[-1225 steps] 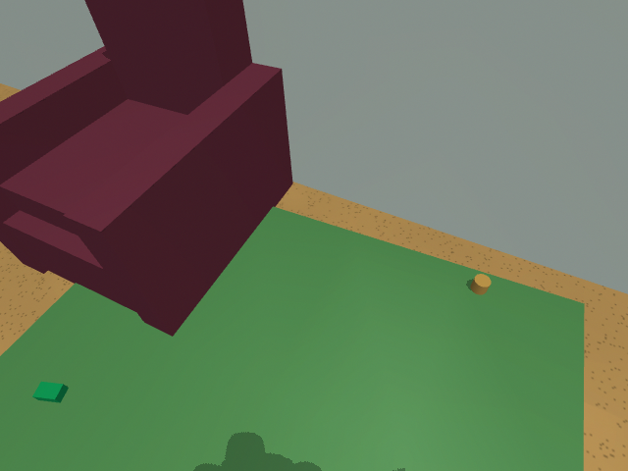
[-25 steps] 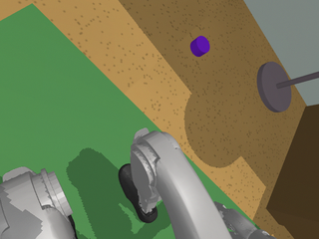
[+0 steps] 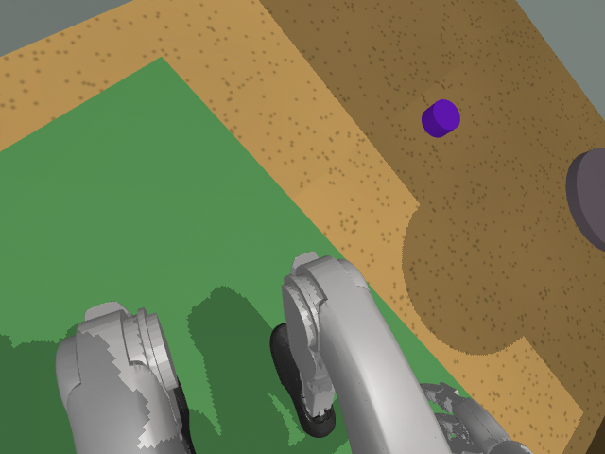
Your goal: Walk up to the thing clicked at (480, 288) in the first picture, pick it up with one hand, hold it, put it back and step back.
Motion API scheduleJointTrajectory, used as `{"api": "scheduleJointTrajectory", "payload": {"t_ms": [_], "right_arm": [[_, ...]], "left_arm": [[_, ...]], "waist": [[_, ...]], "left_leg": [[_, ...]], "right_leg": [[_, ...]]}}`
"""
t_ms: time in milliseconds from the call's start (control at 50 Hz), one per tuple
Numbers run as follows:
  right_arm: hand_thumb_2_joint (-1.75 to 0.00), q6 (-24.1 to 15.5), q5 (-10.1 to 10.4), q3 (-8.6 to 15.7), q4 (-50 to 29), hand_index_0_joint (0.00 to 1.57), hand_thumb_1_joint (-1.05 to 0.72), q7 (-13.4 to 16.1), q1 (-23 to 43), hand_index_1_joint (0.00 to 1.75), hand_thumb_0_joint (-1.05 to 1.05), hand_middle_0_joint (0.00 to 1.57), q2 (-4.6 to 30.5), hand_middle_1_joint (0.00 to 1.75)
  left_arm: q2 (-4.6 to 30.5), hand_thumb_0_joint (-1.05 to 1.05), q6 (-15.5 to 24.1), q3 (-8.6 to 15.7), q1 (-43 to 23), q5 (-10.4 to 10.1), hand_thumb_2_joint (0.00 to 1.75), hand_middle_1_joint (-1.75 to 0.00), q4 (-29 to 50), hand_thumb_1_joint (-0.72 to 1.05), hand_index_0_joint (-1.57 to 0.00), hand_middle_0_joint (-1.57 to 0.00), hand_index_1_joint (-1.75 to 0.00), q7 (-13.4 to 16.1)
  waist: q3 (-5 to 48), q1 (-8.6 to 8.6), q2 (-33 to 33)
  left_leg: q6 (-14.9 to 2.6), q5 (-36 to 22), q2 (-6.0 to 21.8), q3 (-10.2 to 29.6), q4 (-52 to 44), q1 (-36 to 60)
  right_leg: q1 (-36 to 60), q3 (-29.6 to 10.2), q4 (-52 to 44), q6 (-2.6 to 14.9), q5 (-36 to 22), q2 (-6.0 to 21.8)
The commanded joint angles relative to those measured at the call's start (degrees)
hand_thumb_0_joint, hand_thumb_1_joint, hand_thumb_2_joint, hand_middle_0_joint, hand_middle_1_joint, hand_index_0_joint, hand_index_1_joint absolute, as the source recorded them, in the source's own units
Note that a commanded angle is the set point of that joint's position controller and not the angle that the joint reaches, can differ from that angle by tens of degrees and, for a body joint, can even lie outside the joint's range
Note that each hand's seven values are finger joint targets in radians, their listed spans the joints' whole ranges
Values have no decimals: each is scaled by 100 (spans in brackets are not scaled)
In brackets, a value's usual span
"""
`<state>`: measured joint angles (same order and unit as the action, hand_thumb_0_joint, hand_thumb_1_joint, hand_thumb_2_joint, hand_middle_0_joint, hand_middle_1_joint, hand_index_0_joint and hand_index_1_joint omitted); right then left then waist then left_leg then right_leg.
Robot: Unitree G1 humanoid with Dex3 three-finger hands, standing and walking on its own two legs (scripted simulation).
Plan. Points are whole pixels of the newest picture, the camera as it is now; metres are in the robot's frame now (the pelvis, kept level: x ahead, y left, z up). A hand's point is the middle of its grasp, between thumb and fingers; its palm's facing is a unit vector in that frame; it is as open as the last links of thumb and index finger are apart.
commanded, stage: settle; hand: left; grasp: from above
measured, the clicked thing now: out of the picture +0.49 +0.36 -0.19
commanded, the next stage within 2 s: lift in 0.04 s
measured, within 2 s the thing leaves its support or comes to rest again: neither
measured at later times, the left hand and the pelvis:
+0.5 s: hand out of the picture +0.45 +0.34 -0.10, palm faces -0.46 -0.13 -0.88, open 6.8 cm; pelvis +0.00 +0.00 +0.04, yaw +3 degrees
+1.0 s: hand out of the picture +0.37 +0.34 +0.09, palm faces -0.42 -0.15 -0.90, open 6.8 cm; pelvis +0.00 +0.01 +0.18, yaw +8 degrees
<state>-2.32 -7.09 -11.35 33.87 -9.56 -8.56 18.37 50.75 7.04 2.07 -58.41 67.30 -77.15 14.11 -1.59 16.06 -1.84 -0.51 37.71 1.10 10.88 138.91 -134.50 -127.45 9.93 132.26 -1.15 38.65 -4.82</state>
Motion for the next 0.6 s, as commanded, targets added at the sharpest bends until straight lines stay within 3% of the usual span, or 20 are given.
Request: {"api": "scheduleJointTrajectory", "payload": {"t_ms": [0,100,120,140,160,220,300,380,420,580], "right_arm": [[-90,110,17,590,-66,20,-91,198,-1232,30,0,20,1572,30],[-90,225,44,659,-76,20,-91,309,-1328,30,0,20,1541,30],[-91,247,50,657,-76,20,-94,330,-1312,30,0,20,1500,30],[-89,269,49,683,-64,20,-88,352,-1335,30,0,20,1544,30],[-91,283,55,692,-67,20,-94,357,-1346,30,0,20,1505,30],[-90,372,96,756,-97,20,-92,383,-1392,30,0,20,1430,30],[-90,479,189,888,-99,20,-91,441,-1451,30,0,20,1394,30],[-90,572,263,1016,-96,20,-91,479,-1448,30,0,20,1386,30],[-90,600,305,1076,-108,20,-91,520,-1429,30,0,20,1348,30],[-90,648,509,1296,-38,20,-91,624,-1336,30,0,20,1068,30]], "left_arm": [[1407,0,4,200,-1849,-19,48,-65,999,66,-100,-95,-59,127],[1394,0,-3,227,-1906,-27,50,-64,1201,67,-102,-96,-59,-31],[1429,0,5,220,-1922,-30,42,-69,1363,67,-104,-96,-61,-63],[1386,0,-19,207,-1799,-31,48,-61,1202,59,-96,-88,-53,-88],[1402,0,-25,251,-1708,-80,40,-68,1307,60,-98,-90,-60,-129],[1517,0,-82,350,-1686,-181,43,-66,1676,64,-99,-92,-58,-272],[1359,0,-159,334,-1594,-359,42,-66,2060,65,-100,-92,-58,-495],[1210,0,-168,353,-1073,-406,41,-66,2329,65,-99,-91,-57,-675],[1199,0,-147,419,-1131,-495,43,-66,2734,64,-99,-91,-58,-720],[611,0,-184,158,-615,-791,48,-70,3240,63,-96,-89,-62,-897]], "waist": [[3965,102,2215],[4002,99,2241],[4185,60,2340],[4088,27,2293],[4155,0,2285],[4668,-177,2448],[4732,-226,2375],[4699,-363,2170],[4787,-464,2297],[4917,-607,1933]], "left_leg": [[-37,-916,36,-437,-1413,2923],[-45,-928,9,-457,-1554,3085],[-42,-1010,38,-471,-1556,3264],[-40,-1004,13,-483,-1560,3226],[-48,-1044,11,-532,-1577,3215],[-56,-1237,8,-607,-1677,3414],[-85,-1200,-30,-627,-1903,3556],[-100,-1274,-64,-642,-2078,3785],[-91,-1157,-92,-639,-2291,3967],[-174,-882,-58,-668,-2997,4377]], "right_leg": [[1851,167,-1434,415,-1141,-138],[1821,151,-1506,411,-1136,-95],[1888,130,-1491,400,-1201,-103],[1842,120,-1549,431,-1159,-95],[1988,84,-1581,413,-1186,-89],[2337,-28,-1640,399,-1343,-80],[2297,-48,-1842,410,-1286,-44],[2325,-98,-2038,440,-1271,-6],[2257,-130,-2119,462,-1141,26],[2571,-334,-2591,407,-1054,41]]}}
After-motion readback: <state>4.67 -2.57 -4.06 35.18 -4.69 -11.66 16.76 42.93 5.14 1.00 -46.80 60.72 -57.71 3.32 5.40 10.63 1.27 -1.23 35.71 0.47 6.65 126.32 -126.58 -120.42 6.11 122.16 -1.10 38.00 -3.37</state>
